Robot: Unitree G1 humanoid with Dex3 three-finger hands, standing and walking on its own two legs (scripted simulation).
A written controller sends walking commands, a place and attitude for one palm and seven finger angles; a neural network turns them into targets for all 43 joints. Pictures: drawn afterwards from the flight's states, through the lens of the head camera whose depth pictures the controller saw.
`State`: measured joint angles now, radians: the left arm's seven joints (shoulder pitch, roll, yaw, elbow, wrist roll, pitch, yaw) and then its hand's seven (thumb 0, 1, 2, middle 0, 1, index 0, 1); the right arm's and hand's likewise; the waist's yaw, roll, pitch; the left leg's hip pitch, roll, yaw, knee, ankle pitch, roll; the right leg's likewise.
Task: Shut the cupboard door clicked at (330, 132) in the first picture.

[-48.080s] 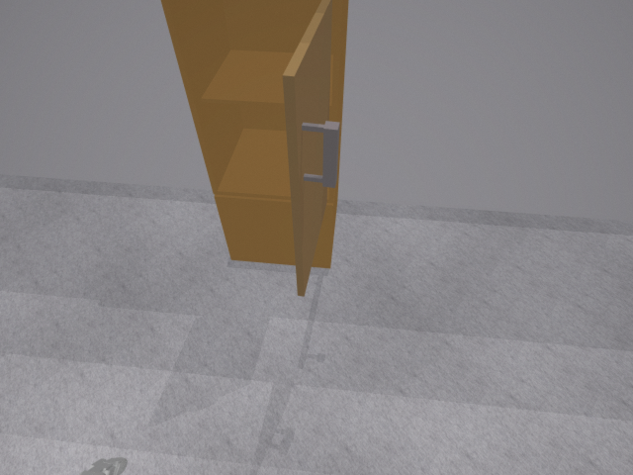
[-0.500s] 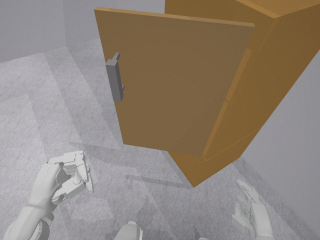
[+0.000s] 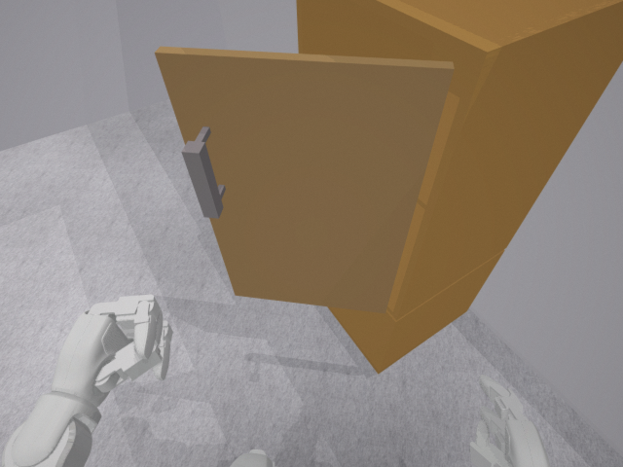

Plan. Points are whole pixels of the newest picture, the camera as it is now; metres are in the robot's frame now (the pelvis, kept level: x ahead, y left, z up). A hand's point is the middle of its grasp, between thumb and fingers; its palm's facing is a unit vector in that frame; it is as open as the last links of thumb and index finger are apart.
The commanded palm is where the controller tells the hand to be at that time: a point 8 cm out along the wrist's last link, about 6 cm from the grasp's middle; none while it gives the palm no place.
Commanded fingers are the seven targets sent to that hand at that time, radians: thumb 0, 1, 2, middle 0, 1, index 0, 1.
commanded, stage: raise the hand and make a fist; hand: left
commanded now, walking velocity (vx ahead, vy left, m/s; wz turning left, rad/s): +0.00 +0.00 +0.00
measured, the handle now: (209, 173) +0.50 +0.20 +0.09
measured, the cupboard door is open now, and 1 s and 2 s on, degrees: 49 49 49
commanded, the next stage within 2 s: bring the fist close to the handle in 0.18 s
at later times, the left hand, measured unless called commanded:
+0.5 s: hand (162, 329) +0.25 +0.19 +0.09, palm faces -0.10 -0.99 -0.04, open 3.1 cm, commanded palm +0.24 +0.24 +0.10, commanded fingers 0.00 0.90 0.90 -1.30 -1.50 -1.30 -1.50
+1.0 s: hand (192, 259) +0.34 +0.18 +0.09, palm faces -0.10 -1.00 -0.02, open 3.1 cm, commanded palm +0.33 +0.23 +0.10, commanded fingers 0.00 0.90 0.90 -1.30 -1.50 -1.30 -1.50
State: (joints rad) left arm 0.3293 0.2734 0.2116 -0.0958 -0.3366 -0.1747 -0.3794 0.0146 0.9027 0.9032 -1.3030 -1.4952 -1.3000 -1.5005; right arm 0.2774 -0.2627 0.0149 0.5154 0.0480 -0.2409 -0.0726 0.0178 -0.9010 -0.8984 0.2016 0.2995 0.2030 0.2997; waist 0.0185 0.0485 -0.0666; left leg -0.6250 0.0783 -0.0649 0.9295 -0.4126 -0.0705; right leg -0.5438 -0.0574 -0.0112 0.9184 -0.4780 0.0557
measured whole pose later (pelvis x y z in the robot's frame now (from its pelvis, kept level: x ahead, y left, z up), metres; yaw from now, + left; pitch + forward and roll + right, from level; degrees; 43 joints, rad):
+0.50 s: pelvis -0.01 +0.01 +0.00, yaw +0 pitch +5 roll -2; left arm 0.14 0.27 0.18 0.03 -0.30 -0.17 -0.34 0.02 0.90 0.90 -1.31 -1.50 -1.30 -1.50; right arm 0.25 -0.25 0.05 0.55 0.05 -0.26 -0.09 0.02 -0.90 -0.90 0.20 0.30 0.20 0.30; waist 0.02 0.05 -0.05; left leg -0.65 0.07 -0.07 0.95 -0.40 -0.06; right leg -0.56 -0.06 -0.01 0.93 -0.46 0.06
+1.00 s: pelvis +0.00 +0.00 +0.01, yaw -1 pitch +7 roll +0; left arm -0.22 0.29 0.22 0.40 -0.26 -0.20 -0.32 0.01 0.90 0.90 -1.30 -1.50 -1.30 -1.50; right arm 0.27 -0.27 0.02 0.59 0.04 -0.17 -0.07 0.02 -0.90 -0.90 0.20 0.30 0.20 0.30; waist -0.01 0.03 -0.05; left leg -0.63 0.07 -0.04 0.88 -0.38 -0.07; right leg -0.57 -0.06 0.01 0.89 -0.45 0.06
